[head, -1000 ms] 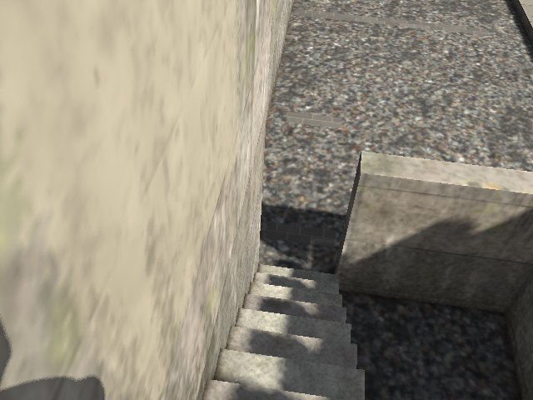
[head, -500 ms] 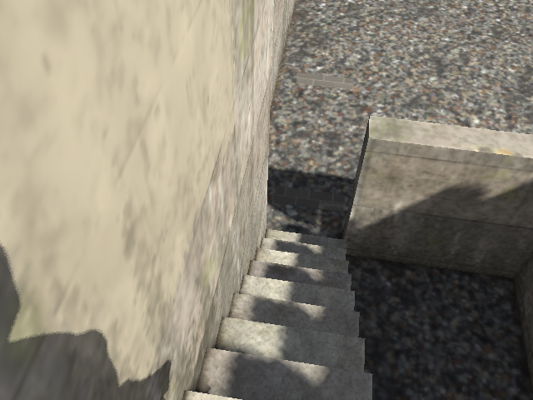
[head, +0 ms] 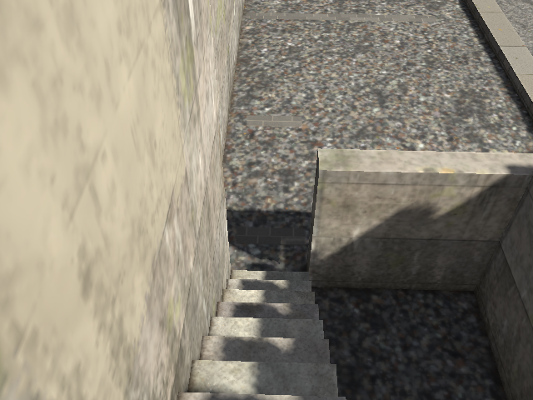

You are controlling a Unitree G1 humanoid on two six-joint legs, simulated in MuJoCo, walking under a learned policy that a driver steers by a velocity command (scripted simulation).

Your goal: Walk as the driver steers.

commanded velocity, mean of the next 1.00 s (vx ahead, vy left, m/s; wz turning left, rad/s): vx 0.00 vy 0.00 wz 0.00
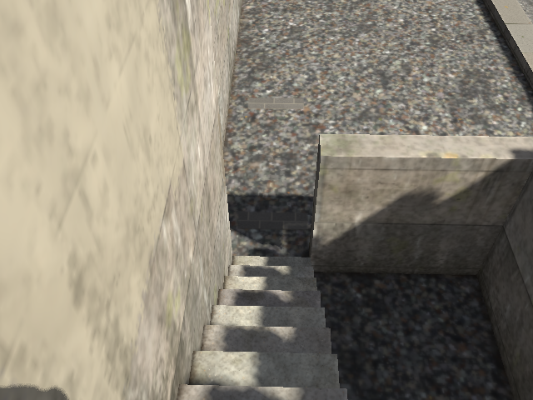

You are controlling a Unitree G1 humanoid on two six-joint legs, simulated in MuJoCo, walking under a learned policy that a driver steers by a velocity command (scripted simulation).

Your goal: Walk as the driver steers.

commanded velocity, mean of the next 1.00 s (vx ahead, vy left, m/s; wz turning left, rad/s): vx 0.33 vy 0.00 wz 0.00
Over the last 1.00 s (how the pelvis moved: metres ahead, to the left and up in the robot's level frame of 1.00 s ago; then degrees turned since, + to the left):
0.04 -0.01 0.01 0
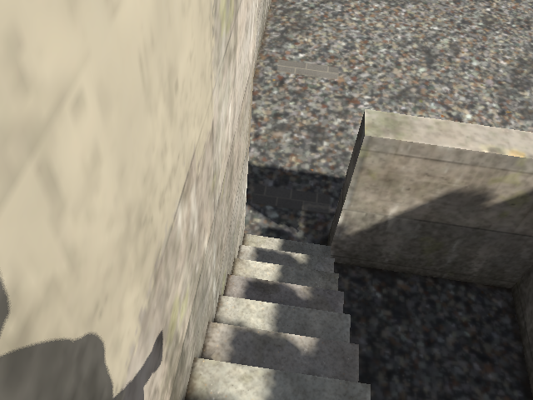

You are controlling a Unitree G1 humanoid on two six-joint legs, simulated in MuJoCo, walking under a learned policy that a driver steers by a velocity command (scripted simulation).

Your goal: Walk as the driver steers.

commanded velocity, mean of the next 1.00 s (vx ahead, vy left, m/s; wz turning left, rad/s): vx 0.00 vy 0.00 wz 0.00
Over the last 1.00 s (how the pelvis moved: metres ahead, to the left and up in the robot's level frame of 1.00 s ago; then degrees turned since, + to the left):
0.32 0.08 -0.30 -1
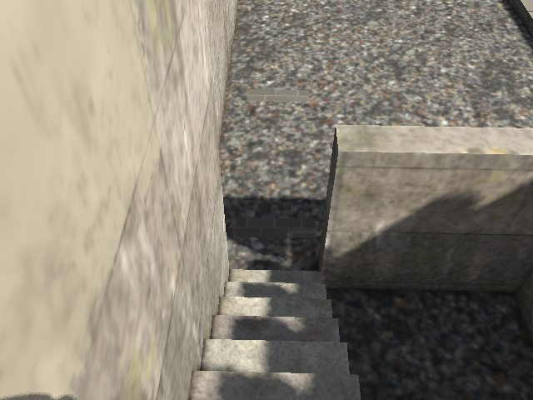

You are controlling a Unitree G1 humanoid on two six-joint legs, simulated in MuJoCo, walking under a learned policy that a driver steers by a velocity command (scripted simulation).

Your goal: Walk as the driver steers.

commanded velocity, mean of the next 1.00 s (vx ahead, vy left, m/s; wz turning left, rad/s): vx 0.24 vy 0.00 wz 0.00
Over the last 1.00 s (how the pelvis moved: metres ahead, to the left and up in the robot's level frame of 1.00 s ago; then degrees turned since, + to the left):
0.11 -0.04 -0.13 -1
